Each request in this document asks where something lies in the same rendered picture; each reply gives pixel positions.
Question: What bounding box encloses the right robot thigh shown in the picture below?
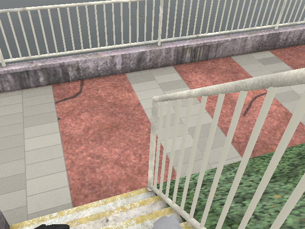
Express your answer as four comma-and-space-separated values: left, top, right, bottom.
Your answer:
149, 216, 182, 229

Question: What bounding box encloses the right robot shin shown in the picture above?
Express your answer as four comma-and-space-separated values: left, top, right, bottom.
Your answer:
159, 215, 183, 229

